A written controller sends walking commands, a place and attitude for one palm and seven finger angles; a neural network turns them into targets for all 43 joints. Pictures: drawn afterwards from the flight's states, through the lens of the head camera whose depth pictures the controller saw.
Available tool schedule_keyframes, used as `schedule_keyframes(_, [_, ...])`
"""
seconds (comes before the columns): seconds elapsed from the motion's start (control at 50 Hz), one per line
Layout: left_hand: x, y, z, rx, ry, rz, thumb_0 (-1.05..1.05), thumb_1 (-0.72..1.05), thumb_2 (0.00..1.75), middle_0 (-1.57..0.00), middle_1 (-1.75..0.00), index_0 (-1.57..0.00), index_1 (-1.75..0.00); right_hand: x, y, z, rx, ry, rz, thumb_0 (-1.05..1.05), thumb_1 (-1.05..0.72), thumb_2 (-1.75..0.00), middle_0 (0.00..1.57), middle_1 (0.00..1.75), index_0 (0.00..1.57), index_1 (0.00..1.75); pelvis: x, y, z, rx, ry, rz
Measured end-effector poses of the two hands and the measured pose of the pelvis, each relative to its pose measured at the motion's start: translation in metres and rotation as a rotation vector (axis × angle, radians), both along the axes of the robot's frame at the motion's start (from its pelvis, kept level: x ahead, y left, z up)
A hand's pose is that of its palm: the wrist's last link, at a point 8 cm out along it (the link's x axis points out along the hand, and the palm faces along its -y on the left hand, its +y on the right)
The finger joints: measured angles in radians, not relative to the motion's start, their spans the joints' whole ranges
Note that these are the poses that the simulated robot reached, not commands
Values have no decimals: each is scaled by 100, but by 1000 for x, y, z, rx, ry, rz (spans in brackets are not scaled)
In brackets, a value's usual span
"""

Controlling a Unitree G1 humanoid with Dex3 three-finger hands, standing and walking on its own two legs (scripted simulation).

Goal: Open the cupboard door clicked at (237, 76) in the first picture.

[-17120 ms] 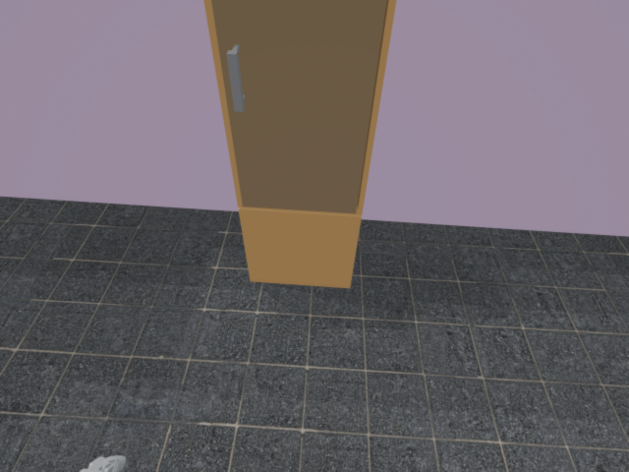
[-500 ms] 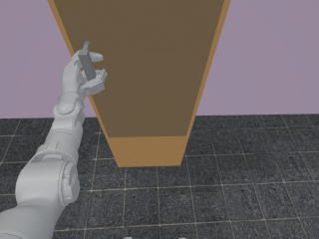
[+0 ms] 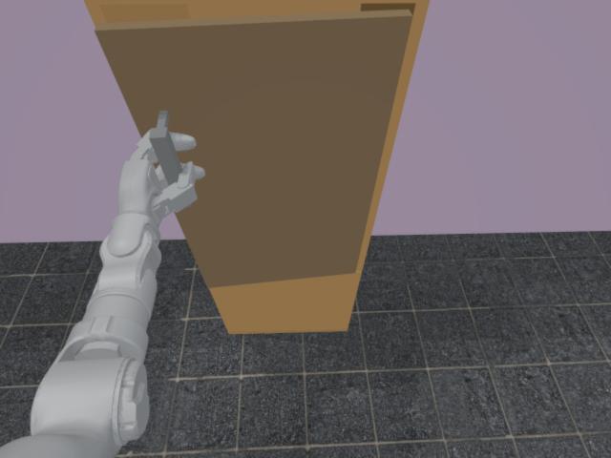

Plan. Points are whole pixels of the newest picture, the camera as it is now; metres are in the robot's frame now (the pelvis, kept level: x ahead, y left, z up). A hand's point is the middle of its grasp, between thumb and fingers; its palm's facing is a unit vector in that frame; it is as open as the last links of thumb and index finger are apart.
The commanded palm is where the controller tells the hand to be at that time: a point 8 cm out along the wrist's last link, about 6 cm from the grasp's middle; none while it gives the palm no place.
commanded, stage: pull the door open along its arc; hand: left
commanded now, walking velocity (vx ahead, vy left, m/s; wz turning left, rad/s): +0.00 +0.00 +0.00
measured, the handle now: (174, 161) +0.50 +0.17 +0.11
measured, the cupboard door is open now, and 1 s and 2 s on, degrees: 5 43 46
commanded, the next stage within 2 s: open thumb and fingers to let go in 0.74 s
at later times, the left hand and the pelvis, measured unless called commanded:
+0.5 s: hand (245, 273) +0.31 +0.06 +0.11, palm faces +0.35 -0.94 -0.01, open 6.0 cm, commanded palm +0.24 +0.08 +0.11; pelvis -0.01 -0.01 +0.00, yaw +4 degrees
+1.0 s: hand (269, 297) +0.28 +0.03 +0.11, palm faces +0.35 -0.94 -0.03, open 6.4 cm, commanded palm +0.23 +0.06 +0.11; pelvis -0.01 -0.04 +0.01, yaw +5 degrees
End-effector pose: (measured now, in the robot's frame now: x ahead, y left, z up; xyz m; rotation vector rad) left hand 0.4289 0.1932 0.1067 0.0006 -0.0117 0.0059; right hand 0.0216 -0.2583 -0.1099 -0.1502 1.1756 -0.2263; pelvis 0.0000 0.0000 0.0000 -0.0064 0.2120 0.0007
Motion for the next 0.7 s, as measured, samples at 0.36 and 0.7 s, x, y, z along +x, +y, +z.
schedule_keyframes(0.36, [-128, -63, 0, -134, -10, 280, 5, 70, 76, -32, -135, -37, -132, 146, 42, 33, 79, -394, 245, 1, -91, -90, 20, 30, 20, 30, -4, 1, 4, 10, -106, 30])
schedule_keyframes(0.7, [-191, -118, 9, 29, 51, 224, 3, 70, 73, -31, -131, -35, -133, 161, 55, 38, 178, -428, 269, 1, -90, -90, 20, 30, 21, 30, -5, -19, 6, 18, -191, 61])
